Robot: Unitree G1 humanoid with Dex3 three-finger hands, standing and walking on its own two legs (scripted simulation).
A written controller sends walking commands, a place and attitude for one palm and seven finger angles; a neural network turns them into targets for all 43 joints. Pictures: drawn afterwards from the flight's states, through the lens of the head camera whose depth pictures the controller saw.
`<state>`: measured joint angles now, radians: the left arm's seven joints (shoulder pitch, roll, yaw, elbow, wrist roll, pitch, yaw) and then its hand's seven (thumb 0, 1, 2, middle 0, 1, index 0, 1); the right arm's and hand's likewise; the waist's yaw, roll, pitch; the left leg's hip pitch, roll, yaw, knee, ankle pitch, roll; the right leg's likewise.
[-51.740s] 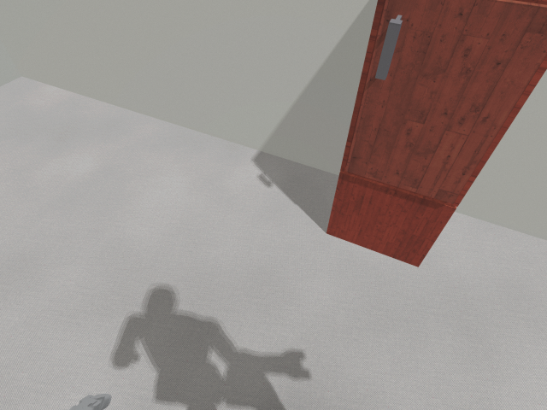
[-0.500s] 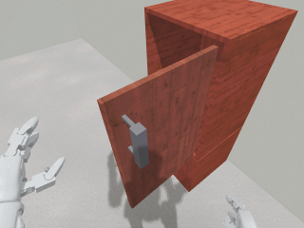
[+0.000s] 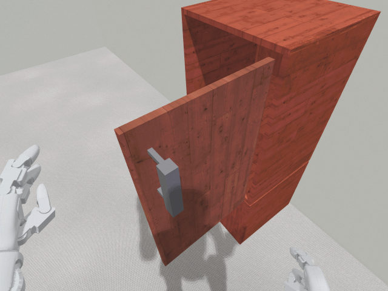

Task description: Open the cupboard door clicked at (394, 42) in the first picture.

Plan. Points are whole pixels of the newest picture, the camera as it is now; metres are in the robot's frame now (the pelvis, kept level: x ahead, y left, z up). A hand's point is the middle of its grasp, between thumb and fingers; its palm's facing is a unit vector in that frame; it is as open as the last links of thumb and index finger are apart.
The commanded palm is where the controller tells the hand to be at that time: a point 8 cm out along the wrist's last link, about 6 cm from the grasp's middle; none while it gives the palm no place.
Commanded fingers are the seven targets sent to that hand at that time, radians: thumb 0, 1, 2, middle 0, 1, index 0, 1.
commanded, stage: step back with the hand held close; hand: left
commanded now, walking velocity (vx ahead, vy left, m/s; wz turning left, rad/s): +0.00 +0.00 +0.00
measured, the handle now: (164, 182) +0.28 +0.10 +0.11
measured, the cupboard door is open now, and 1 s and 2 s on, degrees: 93 93 93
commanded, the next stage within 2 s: stop stepping back and stand still in 1.34 s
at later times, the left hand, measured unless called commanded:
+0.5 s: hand (34, 231) +0.16 +0.27 +0.13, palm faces +0.30 -0.81 -0.51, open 7.4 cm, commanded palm +0.10 +0.32 +0.17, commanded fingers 0.00 0.90 0.90 -0.20 -0.30 -0.20 -0.30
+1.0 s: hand out of the picture +0.07 +0.30 +0.15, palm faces +0.40 -0.79 -0.47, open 7.4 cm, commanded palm +0.01 +0.35 +0.17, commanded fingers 0.00 0.90 0.90 -0.20 -0.30 -0.20 -0.30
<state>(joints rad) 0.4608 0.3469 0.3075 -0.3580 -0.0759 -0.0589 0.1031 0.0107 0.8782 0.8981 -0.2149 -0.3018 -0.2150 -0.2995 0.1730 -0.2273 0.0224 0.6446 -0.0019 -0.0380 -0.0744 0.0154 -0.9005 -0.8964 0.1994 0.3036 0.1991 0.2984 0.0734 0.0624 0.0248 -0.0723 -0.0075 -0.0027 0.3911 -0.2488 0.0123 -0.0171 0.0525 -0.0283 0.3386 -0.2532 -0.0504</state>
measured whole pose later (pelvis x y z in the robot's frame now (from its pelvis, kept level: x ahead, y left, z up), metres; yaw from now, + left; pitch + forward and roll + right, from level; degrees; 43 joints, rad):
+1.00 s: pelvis -0.13 +0.04 -0.02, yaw +1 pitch +0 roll -2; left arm 0.55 0.40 0.40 -0.55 -0.04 -0.21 0.14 0.01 0.88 0.90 -0.22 -0.30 -0.22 -0.30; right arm 0.19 -0.20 0.00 0.59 0.01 -0.06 -0.07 0.02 -0.90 -0.90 0.20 0.30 0.20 0.30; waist 0.02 0.02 0.06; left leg -0.45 -0.03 0.02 0.58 -0.18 0.04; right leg -0.31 0.05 0.02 0.56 -0.26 0.00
